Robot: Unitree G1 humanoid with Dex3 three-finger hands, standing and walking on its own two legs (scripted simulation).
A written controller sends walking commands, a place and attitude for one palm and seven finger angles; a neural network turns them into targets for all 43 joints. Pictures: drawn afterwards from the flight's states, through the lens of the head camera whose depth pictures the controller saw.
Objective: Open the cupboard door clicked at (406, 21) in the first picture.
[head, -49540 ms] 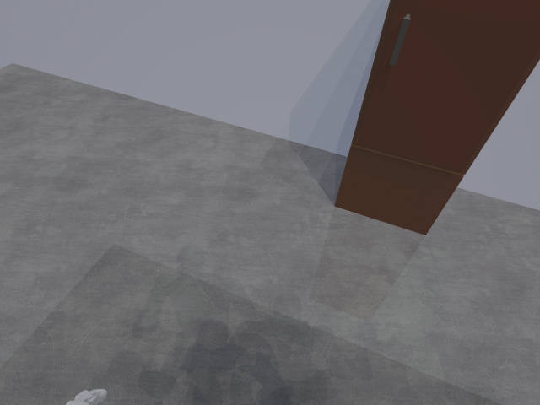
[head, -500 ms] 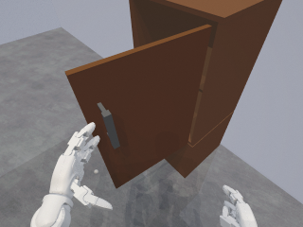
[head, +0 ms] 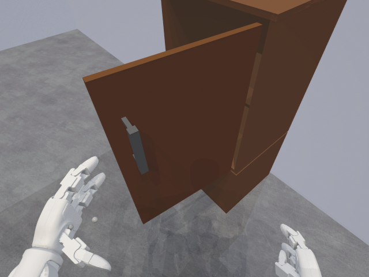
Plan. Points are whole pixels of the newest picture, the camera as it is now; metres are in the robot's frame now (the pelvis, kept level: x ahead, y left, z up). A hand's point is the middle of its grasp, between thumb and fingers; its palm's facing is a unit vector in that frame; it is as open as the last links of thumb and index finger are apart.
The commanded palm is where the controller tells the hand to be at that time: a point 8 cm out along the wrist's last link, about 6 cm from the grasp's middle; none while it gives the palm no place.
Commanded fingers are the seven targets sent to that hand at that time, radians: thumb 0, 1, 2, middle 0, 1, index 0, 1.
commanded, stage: draw the hand back to the body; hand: left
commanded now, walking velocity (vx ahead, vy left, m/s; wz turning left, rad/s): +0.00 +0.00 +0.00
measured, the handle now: (134, 146) +0.36 +0.14 +0.11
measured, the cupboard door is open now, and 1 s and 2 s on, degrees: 83 83 83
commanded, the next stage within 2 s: step back with the hand held close in 1.56 s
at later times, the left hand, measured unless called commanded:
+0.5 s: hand (65, 209) +0.20 +0.22 +0.13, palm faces +0.00 -1.00 -0.09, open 16.2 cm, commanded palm +0.16 +0.27 +0.14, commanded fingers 0.00 -0.25 0.41 -0.16 -0.30 -0.16 -0.30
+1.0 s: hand (40, 176) +0.24 +0.26 +0.17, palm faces +0.38 -0.84 -0.40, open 11.3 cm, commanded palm +0.18 +0.31 +0.18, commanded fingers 0.00 0.62 0.78 -0.19 -0.30 -0.19 -0.30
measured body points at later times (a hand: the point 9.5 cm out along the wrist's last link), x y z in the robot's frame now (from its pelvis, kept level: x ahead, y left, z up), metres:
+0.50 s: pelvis +0.00 +0.02 +0.01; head -0.02 +0.01 +0.46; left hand +0.19 +0.27 +0.14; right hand +0.19 -0.20 -0.05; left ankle +0.01 +0.13 -0.71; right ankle -0.01 -0.10 -0.71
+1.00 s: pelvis +0.03 +0.02 +0.03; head +0.03 +0.00 +0.48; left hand +0.21 +0.31 +0.19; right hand +0.21 -0.20 -0.06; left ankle +0.01 +0.13 -0.71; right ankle -0.01 -0.10 -0.71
